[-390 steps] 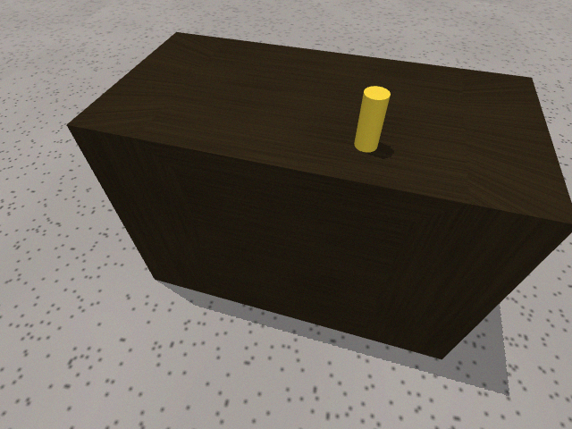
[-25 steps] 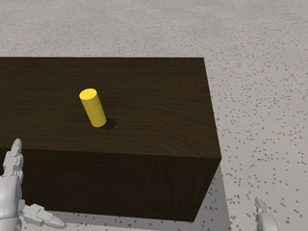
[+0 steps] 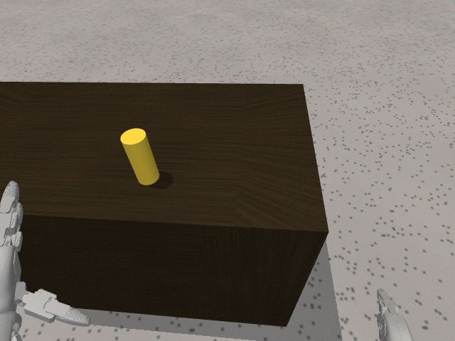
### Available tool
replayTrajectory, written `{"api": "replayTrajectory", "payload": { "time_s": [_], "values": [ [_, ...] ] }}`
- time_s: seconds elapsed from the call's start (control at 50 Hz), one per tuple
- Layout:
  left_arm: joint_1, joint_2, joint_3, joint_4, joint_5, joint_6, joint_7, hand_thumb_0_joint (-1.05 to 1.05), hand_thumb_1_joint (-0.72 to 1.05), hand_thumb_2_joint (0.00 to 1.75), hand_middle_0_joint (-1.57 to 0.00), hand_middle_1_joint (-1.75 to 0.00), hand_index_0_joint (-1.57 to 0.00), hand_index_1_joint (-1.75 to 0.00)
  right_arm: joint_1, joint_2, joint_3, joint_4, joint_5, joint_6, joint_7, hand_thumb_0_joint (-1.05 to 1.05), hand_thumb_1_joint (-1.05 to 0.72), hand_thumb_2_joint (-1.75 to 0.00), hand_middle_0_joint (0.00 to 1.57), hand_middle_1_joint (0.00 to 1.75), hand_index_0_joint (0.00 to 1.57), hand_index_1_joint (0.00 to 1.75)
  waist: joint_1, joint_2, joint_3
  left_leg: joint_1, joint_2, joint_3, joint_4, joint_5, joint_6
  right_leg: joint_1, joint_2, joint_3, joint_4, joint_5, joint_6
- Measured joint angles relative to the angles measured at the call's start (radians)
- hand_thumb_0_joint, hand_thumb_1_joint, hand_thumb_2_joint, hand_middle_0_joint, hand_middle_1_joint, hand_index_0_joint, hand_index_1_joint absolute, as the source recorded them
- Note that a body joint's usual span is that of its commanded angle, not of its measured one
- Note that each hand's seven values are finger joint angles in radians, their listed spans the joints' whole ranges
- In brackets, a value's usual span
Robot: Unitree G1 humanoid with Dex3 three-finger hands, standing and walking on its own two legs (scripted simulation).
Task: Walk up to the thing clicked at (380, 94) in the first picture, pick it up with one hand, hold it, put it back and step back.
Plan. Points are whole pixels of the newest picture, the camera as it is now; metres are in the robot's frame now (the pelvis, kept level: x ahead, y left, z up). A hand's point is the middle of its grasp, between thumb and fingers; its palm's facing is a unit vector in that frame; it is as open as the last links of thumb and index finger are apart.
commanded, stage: rise first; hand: left
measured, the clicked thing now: (141, 158) +0.48 +0.24 +0.04
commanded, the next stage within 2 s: go down in 0.04 s
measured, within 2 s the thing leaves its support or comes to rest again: neither
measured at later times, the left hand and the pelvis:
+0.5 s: hand (39, 241) +0.22 +0.30 +0.13, palm faces +0.40 -0.85 -0.34, open 17.6 cm; pelvis +0.00 +0.00 -0.01, yaw +1 degrees
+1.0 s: hand (27, 192) +0.30 +0.36 +0.14, palm faces +0.21 -0.97 -0.09, open 17.5 cm; pelvis +0.00 +0.02 -0.01, yaw -1 degrees
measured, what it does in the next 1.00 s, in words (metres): stands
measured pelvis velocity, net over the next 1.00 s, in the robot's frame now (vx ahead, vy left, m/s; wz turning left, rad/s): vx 0.00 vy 0.02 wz -0.01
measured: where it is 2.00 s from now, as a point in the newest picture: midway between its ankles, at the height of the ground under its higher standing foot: outside the picture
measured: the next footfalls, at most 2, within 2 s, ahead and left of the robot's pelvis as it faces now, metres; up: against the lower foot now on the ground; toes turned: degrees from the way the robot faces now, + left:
none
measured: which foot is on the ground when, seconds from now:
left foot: down 0.00-1.00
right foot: down 0.00-1.00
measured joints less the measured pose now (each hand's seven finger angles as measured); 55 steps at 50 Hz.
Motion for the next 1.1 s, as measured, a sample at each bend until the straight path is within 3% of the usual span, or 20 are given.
{"api": "replayTrajectory", "payload": {
  "time_s": [0.16, 0.32, 0.44, 0.56, 0.72, 0.78, 0.92, 1.1],
  "values": [
    [0.006, 0.009, 0.012, -0.023, 0.002, -0.015, 0.0, -0.01, -0.59, 0.07, -0.07, -0.06, -0.06, -0.07, 0.005, 0.001, -0.003, -0.012, -0.001, -0.002, 0.002, -0.01, 0.5, -0.06, 0.05, 0.05, 0.05, 0.05, 0.001, 0.003, -0.002, 0.002, -0.003, 0.002, 0.002, -0.004, 0.002, 0.002, -0.003, 0.002, 0.001, -0.003, 0.003],
    [-0.028, -0.016, 0.037, 0.012, -0.009, -0.067, -0.047, -0.01, -0.6, 0.04, -0.08, -0.07, -0.07, -0.07, -0.005, -0.001, -0.017, -0.002, -0.012, 0.022, 0.02, -0.01, 0.51, -0.06, 0.05, 0.05, 0.05, 0.05, -0.002, -0.001, -0.032, -0.048, -0.004, -0.002, 0.065, -0.033, 0.003, -0.041, -0.004, -0.001, 0.054, -0.029, 0.005],
    [-0.113, 0.002, 0.078, 0.102, -0.042, -0.06, -0.082, -0.01, -0.6, 0.03, -0.08, -0.07, -0.08, -0.07, -0.014, -0.012, -0.023, -0.001, -0.005, 0.034, 0.013, -0.01, 0.51, -0.06, 0.05, 0.05, 0.05, 0.05, -0.009, -0.01, -0.044, -0.071, -0.006, -0.005, 0.096, -0.046, 0.004, -0.064, -0.006, -0.004, 0.086, -0.043, 0.006],
    [-0.27, 0.053, 0.122, 0.243, -0.104, -0.014, -0.169, -0.01, -0.61, 0.03, -0.08, -0.06, -0.07, -0.07, -0.036, -0.015, 0.005, 0.028, 0.008, 0.031, -0.016, -0.01, 0.52, -0.06, 0.05, 0.05, 0.05, 0.05, -0.022, -0.023, -0.046, -0.097, -0.008, -0.011, 0.11, -0.045, 0.005, -0.085, -0.008, -0.01, 0.096, -0.042, 0.006],
    [-0.487, 0.171, 0.204, 0.504, -0.201, 0.081, -0.344, -0.01, -0.6, 0.05, -0.07, -0.06, -0.06, -0.07, -0.058, -0.002, 0.061, 0.075, 0.025, 0.019, -0.051, -0.01, 0.52, -0.06, 0.05, 0.05, 0.05, 0.05, -0.048, -0.032, -0.072, -0.127, -0.006, -0.006, 0.104, -0.038, 0.009, -0.11, -0.006, -0.005, 0.075, -0.025, 0.009],
    [-0.551, 0.203, 0.228, 0.596, -0.222, 0.118, -0.407, -0.01, -0.59, 0.05, -0.07, -0.06, -0.06, -0.06, -0.057, -0.003, 0.083, 0.08, 0.027, 0.007, -0.06, -0.01, 0.52, -0.06, 0.05, 0.05, 0.05, 0.05, -0.055, -0.031, -0.084, -0.134, -0.008, -0.002, 0.102, -0.037, 0.012, -0.117, -0.008, 0.0, 0.068, -0.02, 0.012],
    [-0.624, 0.226, 0.234, 0.7, -0.227, 0.17, -0.497, -0.01, -0.55, 0.06, -0.06, -0.05, -0.04, -0.05, -0.034, -0.009, 0.104, 0.062, 0.015, -0.029, -0.068, -0.01, 0.52, -0.06, 0.05, 0.05, 0.05, 0.05, -0.05, -0.026, -0.108, -0.148, -0.011, 0.014, 0.097, -0.038, 0.019, -0.134, -0.011, 0.015, 0.058, -0.013, 0.019],
    [-0.672, 0.223, 0.253, 0.76, -0.212, 0.184, -0.51, -0.01, -0.53, 0.06, -0.05, -0.04, -0.04, -0.05, -0.021, -0.01, 0.115, 0.092, 0.005, -0.046, -0.078, -0.01, 0.53, -0.06, 0.06, 0.05, 0.05, 0.05, -0.041, -0.032, -0.112, -0.165, -0.008, 0.011, 0.104, -0.041, 0.018, -0.146, -0.007, 0.012, 0.057, -0.012, 0.019]
  ]
}}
